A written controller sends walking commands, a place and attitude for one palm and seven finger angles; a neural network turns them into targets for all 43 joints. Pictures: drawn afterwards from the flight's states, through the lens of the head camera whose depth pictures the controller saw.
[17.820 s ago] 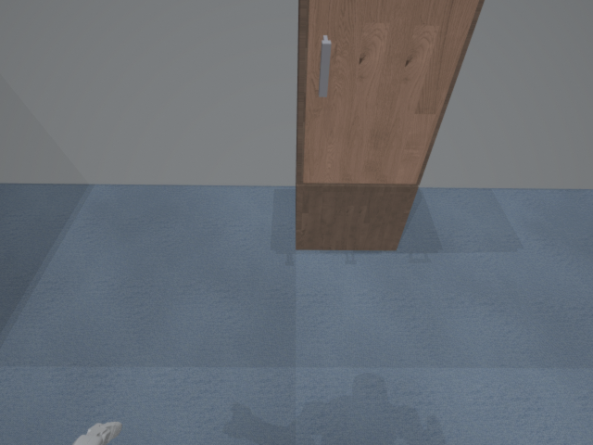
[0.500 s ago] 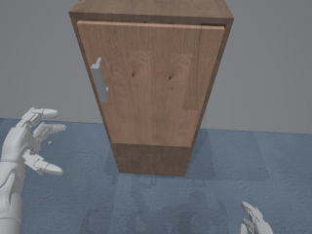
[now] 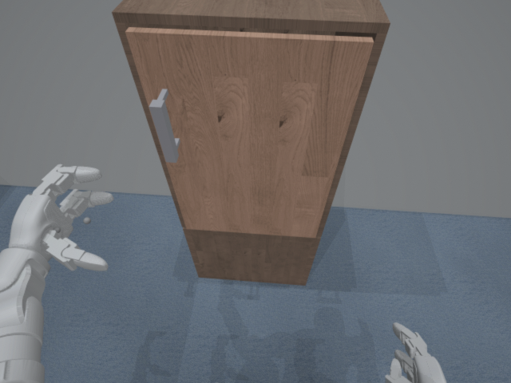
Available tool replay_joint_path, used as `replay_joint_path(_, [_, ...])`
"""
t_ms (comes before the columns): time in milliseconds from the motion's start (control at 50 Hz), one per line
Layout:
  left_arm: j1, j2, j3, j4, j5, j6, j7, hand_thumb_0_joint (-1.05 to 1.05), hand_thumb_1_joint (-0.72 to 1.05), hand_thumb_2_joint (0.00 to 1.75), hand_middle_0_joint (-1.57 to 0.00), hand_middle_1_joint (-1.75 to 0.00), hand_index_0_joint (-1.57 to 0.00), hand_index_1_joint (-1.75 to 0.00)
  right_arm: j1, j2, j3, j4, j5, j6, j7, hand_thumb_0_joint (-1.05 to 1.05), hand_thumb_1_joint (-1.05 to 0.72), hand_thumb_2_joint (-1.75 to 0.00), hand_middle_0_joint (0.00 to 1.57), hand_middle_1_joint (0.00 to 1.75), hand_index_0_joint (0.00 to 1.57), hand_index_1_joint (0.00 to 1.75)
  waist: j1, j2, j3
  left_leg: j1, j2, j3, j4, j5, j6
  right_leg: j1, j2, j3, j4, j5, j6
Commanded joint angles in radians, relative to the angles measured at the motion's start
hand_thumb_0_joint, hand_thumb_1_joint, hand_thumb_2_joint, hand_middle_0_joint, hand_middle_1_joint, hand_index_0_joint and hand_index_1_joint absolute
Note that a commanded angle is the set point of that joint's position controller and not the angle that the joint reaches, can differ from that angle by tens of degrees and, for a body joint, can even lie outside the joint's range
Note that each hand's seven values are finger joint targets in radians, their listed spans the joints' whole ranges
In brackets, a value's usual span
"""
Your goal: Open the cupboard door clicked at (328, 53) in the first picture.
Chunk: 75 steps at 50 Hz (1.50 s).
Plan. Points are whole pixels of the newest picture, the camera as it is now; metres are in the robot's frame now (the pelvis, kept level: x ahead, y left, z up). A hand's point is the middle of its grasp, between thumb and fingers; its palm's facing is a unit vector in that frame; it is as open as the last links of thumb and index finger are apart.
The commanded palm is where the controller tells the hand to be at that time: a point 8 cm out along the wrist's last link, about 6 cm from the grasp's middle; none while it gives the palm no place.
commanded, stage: move the hooked fingers beside the handle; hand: left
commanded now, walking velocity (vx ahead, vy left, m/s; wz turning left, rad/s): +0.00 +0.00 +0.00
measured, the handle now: (168, 126) +0.55 +0.22 +0.08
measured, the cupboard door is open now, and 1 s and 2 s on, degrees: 0 0 0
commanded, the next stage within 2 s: none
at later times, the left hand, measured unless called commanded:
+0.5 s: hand (103, 184) +0.38 +0.28 +0.09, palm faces +0.03 -1.00 +0.00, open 14.0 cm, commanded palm +0.36 +0.32 +0.10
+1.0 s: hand (126, 155) +0.45 +0.26 +0.10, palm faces +0.01 -1.00 +0.00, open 14.0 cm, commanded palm +0.43 +0.32 +0.09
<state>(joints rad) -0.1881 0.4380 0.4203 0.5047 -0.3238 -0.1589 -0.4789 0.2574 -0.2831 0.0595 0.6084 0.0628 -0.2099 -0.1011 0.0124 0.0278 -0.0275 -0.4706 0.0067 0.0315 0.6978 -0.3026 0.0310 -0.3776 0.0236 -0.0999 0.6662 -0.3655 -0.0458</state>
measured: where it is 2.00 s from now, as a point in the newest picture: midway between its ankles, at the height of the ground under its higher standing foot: outside the picture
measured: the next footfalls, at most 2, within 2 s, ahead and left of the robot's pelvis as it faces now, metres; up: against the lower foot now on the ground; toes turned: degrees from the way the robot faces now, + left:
none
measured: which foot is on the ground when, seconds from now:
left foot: down 0.00-1.00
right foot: down 0.00-1.00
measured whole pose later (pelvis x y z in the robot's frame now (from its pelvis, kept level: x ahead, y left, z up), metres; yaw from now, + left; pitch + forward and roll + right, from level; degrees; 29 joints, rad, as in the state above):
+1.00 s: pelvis +0.01 +0.01 -0.01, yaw -2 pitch +12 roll -2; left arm -0.69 0.57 0.45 1.04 -0.20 -0.28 -0.44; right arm 0.36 -0.29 0.05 0.62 0.04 -0.04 -0.06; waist -0.08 0.01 -0.06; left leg -0.65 0.02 0.06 0.79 -0.35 0.05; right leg -0.56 0.03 -0.07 0.74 -0.39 -0.03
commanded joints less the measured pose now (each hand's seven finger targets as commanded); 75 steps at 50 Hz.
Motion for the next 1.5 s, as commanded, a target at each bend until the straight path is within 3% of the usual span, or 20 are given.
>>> replay_joint_path(0, [-0.401,0.300,0.060,-0.176,-0.009,-0.090,-0.004,0.00,-0.50,0.30,-0.30,-1.20,-0.30,-1.20,-0.019,-0.144,-0.059,-0.112,-0.004,-0.045,-0.020,0.00,-0.90,-0.90,0.20,0.30,0.20,0.30,-0.042,0.068,-0.254,0.197,-0.007,-0.066,-0.078,0.138,0.011,-0.028,-0.007,0.093,-0.109,0.198,0.026])
replay_joint_path(280, [-0.436,0.390,0.142,-0.044,0.001,-0.101,-0.003,0.00,-0.50,0.30,-0.30,-1.20,-0.30,-1.20,0.044,-0.159,-0.075,-0.134,-0.007,0.013,0.010,0.00,-0.90,-0.90,0.20,0.30,0.20,0.30,-0.017,0.025,-0.333,0.157,-0.005,-0.048,-0.045,0.280,0.014,0.029,0.000,0.095,-0.052,0.392,0.028])
replay_joint_path(420, [-0.583,0.390,0.103,0.064,0.017,-0.112,-0.026,0.00,-0.50,0.30,-0.30,-1.20,-0.30,-1.20,0.078,-0.169,-0.077,-0.110,-0.003,0.044,0.006,0.00,-0.90,-0.90,0.20,0.30,0.20,0.30,-0.063,0.054,-0.270,0.130,-0.003,-0.048,-0.037,0.205,0.016,-0.066,0.005,0.094,-0.058,0.302,0.028])
replay_joint_path(480, [-0.689,0.373,0.064,0.066,0.027,-0.131,-0.029,0.00,-0.50,0.30,-0.30,-1.20,-0.30,-1.20,0.095,-0.172,-0.080,-0.098,-0.006,0.049,0.003,0.00,-0.90,-0.90,0.20,0.30,0.20,0.30,-0.079,0.084,-0.324,0.180,0.001,-0.062,-0.024,0.223,0.015,-0.097,0.011,0.088,-0.050,0.286,0.022])
replay_joint_path(600, [-0.709,0.403,0.086,0.150,0.043,-0.152,-0.014,0.00,-0.50,0.30,-0.30,-1.20,-0.30,-1.20,0.127,-0.179,-0.082,-0.081,-0.014,0.067,0.010,0.00,-0.90,-0.90,0.20,0.30,0.20,0.30,-0.067,0.071,-0.399,0.209,0.008,-0.083,-0.013,0.281,0.007,-0.104,0.014,0.073,-0.026,0.303,0.018])
replay_joint_path(640, [-0.707,0.392,0.075,0.184,0.051,-0.144,-0.006,0.00,-0.50,0.30,-0.30,-1.20,-0.30,-1.20,0.127,-0.178,-0.081,-0.086,-0.014,0.076,0.015,0.00,-0.90,-0.90,0.20,0.30,0.20,0.30,-0.066,0.075,-0.382,0.196,0.009,-0.082,-0.015,0.283,0.006,-0.117,0.013,0.068,-0.024,0.299,0.019])
replay_joint_path(680, [-0.706,0.438,0.107,0.232,0.059,-0.135,-0.001,0.00,-0.50,0.30,-0.30,-1.20,-0.30,-1.20,0.134,-0.183,-0.079,-0.090,-0.016,0.089,0.018,0.00,-0.90,-0.90,0.20,0.30,0.20,0.30,-0.060,0.050,-0.361,0.146,0.008,-0.072,-0.010,0.290,0.010,-0.098,0.013,0.072,-0.018,0.327,0.020])
replay_joint_path(800, [-0.820,0.400,0.055,0.218,0.086,-0.171,0.026,0.00,-0.50,0.30,-0.30,-1.20,-0.30,-1.20,0.155,-0.180,-0.085,-0.095,-0.020,0.116,0.028,0.00,-0.90,-0.90,0.20,0.30,0.20,0.30,-0.087,0.101,-0.393,0.209,0.019,-0.088,0.001,0.319,0.002,-0.169,0.021,0.065,-0.008,0.290,0.019])
replay_joint_path(920, [-0.895,0.435,0.075,0.339,0.099,-0.196,0.031,0.00,-0.50,0.30,-0.30,-1.20,-0.30,-1.20,0.182,-0.189,-0.083,-0.065,-0.022,0.140,0.023,0.00,-0.90,-0.90,0.20,0.30,0.20,0.30,-0.105,0.056,-0.379,0.160,0.018,-0.088,0.009,0.260,0.009,-0.181,0.022,0.070,-0.007,0.260,0.022])
replay_joint_path(940, [-0.940,0.427,0.051,0.341,0.108,-0.197,0.030,0.00,-0.50,0.30,-0.30,-1.20,-0.30,-1.20,0.181,-0.188,-0.080,-0.060,-0.022,0.142,0.023,0.00,-0.90,-0.90,0.20,0.30,0.20,0.30,-0.116,0.095,-0.367,0.161,0.018,-0.088,0.009,0.248,0.008,-0.202,0.020,0.072,-0.009,0.247,0.022])
replay_joint_path(980, [-0.976,0.437,0.051,0.340,0.121,-0.205,0.034,0.00,-0.50,0.30,-0.30,-1.20,-0.30,-1.20,0.194,-0.189,-0.083,-0.051,-0.028,0.148,0.024,0.00,-0.90,-0.90,0.20,0.30,0.20,0.30,-0.117,0.135,-0.409,0.201,0.020,-0.095,0.020,0.280,0.004,-0.221,0.022,0.069,-0.001,0.251,0.020])
replay_joint_path(1000, [-0.949,0.475,0.082,0.356,0.125,-0.209,0.037,0.00,-0.50,0.30,-0.30,-1.20,-0.30,-1.20,0.200,-0.193,-0.084,-0.049,-0.029,0.152,0.024,0.00,-0.90,-0.90,0.20,0.30,0.20,0.30,-0.105,0.115,-0.418,0.195,0.021,-0.100,0.021,0.287,0.002,-0.208,0.023,0.068,0.001,0.254,0.017])
replay_joint_path(1060, [-0.977,0.462,0.069,0.391,0.118,-0.213,0.038,0.00,-0.50,0.30,-0.30,-1.20,-0.30,-1.20,0.211,-0.193,-0.081,-0.046,-0.030,0.165,0.023,0.00,-0.90,-0.90,0.20,0.30,0.20,0.30,-0.121,0.069,-0.415,0.162,0.021,-0.093,0.033,0.295,0.011,-0.199,0.027,0.071,0.006,0.278,0.021])
replay_joint_path(1120, [-1.027,0.491,0.071,0.449,0.130,-0.203,0.035,0.00,-0.50,0.30,-0.30,-1.20,-0.30,-1.20,0.222,-0.198,-0.078,-0.036,-0.028,0.177,0.022,0.00,-0.90,-0.90,0.20,0.30,0.20,0.30,-0.139,0.071,-0.395,0.118,0.019,-0.083,0.037,0.251,0.015,-0.209,0.025,0.078,0.003,0.266,0.028])
replay_joint_path(1220, [-1.041,0.561,0.108,0.470,0.156,-0.214,0.039,0.00,-0.50,0.30,-0.30,-1.20,-0.30,-1.20,0.248,-0.203,-0.080,-0.041,-0.034,0.195,0.026,0.00,-0.90,-0.90,0.20,0.30,0.20,0.30,-0.126,0.114,-0.449,0.117,0.018,-0.081,0.057,0.284,0.013,-0.203,0.027,0.084,0.021,0.287,0.027])
replay_joint_path(1260, [-1.045,0.576,0.119,0.492,0.153,-0.215,0.037,0.00,-0.50,0.30,-0.30,-1.20,-0.30,-1.20,0.258,-0.205,-0.078,-0.042,-0.035,0.206,0.027,0.00,-0.90,-0.90,0.20,0.30,0.20,0.30,-0.129,0.089,-0.447,0.095,0.017,-0.077,0.069,0.300,0.018,-0.191,0.032,0.088,0.025,0.310,0.026])
replay_joint_path(1340, [-1.129,0.601,0.095,0.548,0.174,-0.195,0.023,0.00,-0.50,0.30,-0.30,-1.20,-0.30,-1.20,0.273,-0.212,-0.074,-0.034,-0.030,0.222,0.021,0.00,-0.90,-0.90,0.20,0.30,0.20,0.30,-0.168,0.087,-0.399,0.026,0.018,-0.071,0.074,0.225,0.025,-0.220,0.028,0.098,0.016,0.271,0.035])
replay_joint_path(1400, [-1.157,0.661,0.129,0.520,0.181,-0.207,0.019,0.00,-0.50,0.30,-0.30,-1.20,-0.30,-1.20,0.290,-0.217,-0.078,-0.034,-0.034,0.229,0.019,0.00,-0.90,-0.90,0.20,0.30,0.20,0.30,-0.163,0.124,-0.477,0.067,0.021,-0.077,0.091,0.275,0.022,-0.216,0.031,0.101,0.030,0.302,0.035])
replay_joint_path(1440, [-1.117,0.621,0.113,0.498,0.175,-0.217,0.011,0.00,-0.50,0.30,-0.30,-1.20,-0.30,-1.20,0.298,-0.211,-0.080,-0.037,-0.038,0.233,0.025,0.00,-0.90,-0.90,0.20,0.30,0.20,0.30,-0.150,0.161,-0.521,0.122,0.023,-0.081,0.098,0.333,0.016,-0.228,0.036,0.091,0.038,0.326,0.029])
replay_joint_path(1480, [-1.067,0.617,0.126,0.533,0.159,-0.211,-0.001,0.00,-0.50,0.30,-0.30,-1.20,-0.30,-1.20,0.302,-0.212,-0.081,-0.039,-0.040,0.242,0.029,0.00,-0.90,-0.90,0.20,0.30,0.20,0.30,-0.145,0.137,-0.514,0.112,0.026,-0.075,0.107,0.351,0.017,-0.227,0.041,0.090,0.040,0.346,0.031])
